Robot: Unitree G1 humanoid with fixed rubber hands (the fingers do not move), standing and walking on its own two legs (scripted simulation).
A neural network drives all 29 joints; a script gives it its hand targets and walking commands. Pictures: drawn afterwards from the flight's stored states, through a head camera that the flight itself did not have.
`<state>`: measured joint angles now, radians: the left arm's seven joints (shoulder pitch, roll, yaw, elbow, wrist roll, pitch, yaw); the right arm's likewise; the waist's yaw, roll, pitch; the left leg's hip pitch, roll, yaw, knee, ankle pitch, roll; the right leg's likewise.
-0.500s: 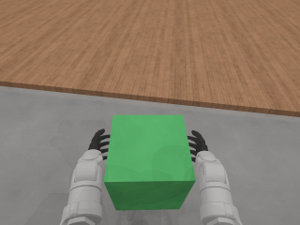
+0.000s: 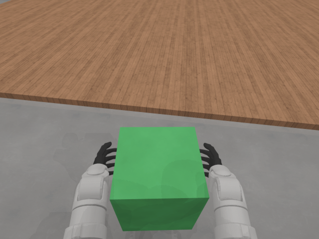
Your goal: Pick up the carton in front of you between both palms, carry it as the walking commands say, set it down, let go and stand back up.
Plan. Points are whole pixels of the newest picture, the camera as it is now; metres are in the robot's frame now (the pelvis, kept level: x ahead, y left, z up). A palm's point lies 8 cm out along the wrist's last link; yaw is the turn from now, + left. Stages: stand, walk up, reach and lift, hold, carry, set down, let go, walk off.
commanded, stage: reach and lift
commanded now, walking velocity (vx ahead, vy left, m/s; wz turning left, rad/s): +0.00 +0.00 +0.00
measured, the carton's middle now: (157, 180) +0.29 +0.00 -0.04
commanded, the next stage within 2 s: hold in 0.04 s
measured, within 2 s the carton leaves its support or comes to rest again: neither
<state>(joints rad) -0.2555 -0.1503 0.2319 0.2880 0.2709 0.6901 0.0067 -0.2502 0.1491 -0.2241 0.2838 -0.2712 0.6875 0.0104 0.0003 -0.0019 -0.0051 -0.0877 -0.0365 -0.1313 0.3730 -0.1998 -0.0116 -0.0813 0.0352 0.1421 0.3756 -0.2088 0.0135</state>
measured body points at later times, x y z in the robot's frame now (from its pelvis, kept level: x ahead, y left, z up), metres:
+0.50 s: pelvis -0.01 +0.00 +0.00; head -0.06 +0.00 +0.45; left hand +0.29 +0.15 +0.04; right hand +0.29 -0.15 +0.04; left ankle +0.01 +0.13 -0.75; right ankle +0.00 -0.13 -0.75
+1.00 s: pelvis -0.01 +0.00 +0.00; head -0.05 +0.00 +0.45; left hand +0.29 +0.15 +0.04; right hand +0.29 -0.15 +0.04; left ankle +0.01 +0.13 -0.75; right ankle +0.00 -0.13 -0.75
